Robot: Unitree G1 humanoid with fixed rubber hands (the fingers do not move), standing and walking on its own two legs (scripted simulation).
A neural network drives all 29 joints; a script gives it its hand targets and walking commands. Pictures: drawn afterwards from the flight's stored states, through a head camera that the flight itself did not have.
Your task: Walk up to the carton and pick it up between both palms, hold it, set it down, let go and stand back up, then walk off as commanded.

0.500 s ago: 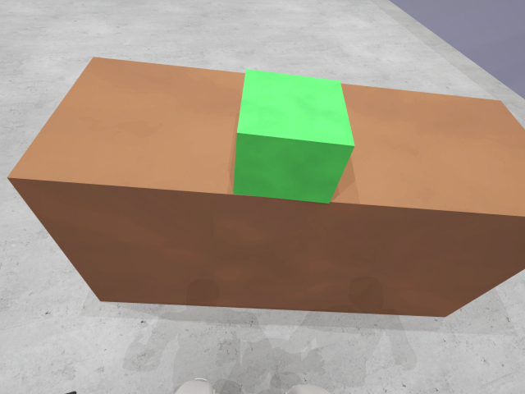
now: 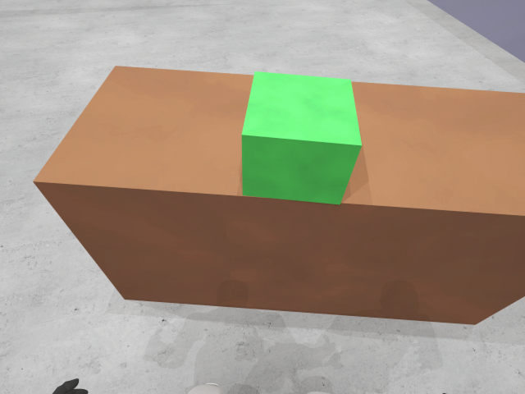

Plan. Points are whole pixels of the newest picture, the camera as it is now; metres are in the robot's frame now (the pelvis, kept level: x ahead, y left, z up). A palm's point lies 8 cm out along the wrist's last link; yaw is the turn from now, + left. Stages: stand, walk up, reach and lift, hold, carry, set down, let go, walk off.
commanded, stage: walk up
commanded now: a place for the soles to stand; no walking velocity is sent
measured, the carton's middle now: (296, 137) +0.62 -0.08 +0.02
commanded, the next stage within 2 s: none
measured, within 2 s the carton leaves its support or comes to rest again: neither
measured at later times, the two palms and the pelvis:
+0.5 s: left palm out of the picture +0.11 +0.30 -0.10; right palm out of the picture +0.06 -0.33 -0.10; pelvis +0.01 -0.01 +0.00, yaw +1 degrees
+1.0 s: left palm out of the picture +0.10 +0.18 -0.09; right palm out of the picture +0.11 -0.46 -0.09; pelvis +0.07 -0.14 +0.01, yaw -2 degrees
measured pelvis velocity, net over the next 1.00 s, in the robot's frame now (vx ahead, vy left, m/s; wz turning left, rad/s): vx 0.07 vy -0.14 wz -0.03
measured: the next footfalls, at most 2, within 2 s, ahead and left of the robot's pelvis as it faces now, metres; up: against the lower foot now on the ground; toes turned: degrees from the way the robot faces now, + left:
right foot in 0.68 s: +0.07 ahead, -0.18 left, +0.00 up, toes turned -2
left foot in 1.18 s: +0.20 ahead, -0.02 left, +0.00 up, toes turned -5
